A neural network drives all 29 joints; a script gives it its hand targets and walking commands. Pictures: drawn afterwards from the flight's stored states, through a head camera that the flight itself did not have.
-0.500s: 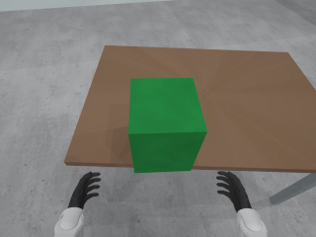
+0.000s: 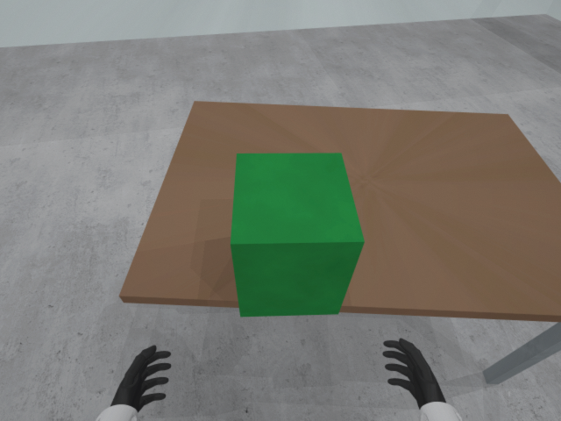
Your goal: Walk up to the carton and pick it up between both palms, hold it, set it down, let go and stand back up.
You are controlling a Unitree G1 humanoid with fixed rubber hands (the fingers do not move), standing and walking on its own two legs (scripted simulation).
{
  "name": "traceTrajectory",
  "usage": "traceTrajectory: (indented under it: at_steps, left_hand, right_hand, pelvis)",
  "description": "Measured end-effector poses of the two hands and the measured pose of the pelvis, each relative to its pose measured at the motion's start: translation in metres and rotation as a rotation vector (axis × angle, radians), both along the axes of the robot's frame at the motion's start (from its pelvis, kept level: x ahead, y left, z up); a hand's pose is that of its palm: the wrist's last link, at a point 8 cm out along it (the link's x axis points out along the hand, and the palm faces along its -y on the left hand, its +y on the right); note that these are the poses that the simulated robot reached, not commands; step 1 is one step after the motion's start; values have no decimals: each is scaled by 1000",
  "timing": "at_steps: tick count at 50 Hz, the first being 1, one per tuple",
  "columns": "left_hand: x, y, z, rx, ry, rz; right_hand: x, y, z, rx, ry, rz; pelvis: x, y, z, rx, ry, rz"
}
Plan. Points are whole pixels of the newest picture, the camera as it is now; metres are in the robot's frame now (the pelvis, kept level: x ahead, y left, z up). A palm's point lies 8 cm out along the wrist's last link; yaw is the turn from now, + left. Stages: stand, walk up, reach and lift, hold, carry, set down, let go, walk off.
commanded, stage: set down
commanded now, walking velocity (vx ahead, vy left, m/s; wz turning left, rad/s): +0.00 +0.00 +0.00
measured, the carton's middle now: (289, 237) +0.44 -0.01 -0.06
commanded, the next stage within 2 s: let go in 0.10 s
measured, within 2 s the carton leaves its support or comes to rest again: neither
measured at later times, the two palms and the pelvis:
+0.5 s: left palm (132, 400) +0.16 +0.22 -0.08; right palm (442, 412) +0.15 -0.22 -0.08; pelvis -0.01 +0.01 +0.00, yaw -1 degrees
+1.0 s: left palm out of the picture +0.03 +0.25 -0.13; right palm out of the picture +0.00 -0.24 -0.14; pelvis +0.00 +0.01 -0.01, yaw -1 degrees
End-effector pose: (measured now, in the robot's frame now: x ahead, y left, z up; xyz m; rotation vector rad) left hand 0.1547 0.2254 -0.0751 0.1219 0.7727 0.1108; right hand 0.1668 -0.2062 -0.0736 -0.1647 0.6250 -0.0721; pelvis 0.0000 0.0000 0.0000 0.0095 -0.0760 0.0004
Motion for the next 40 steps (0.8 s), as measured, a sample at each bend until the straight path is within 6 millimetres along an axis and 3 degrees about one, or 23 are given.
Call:
traceTrajectory:
  at_steps: [10, 20, 32, 36, 40]
  left_hand:
    - [-13, 8, -5, 25, 82, -8]
    - [2, 0, -2, 32, 58, -44]
    - [5, -4, -3, 20, 43, -42]
    - [-9, 8, -12, 39, 35, -22]
    - [-36, 20, -27, 54, 114, 15]
  right_hand:
    - [-19, -3, -8, -21, 64, -12]
    - [-20, -17, -6, -36, 59, -22]
    - [-21, -18, -5, -42, 70, -26]
    - [-44, -32, -23, -58, 247, -76]
    - [-79, -42, -39, -63, 387, -118]
  pelvis:
    - [-6, 3, 0, -1, -5, -4]
    - [-9, 5, -1, -2, 3, -13]
    - [-6, 5, -2, -2, 11, -18]
    - [-3, 5, -4, -13, 45, -19]
    - [0, 5, -6, -16, 60, -16]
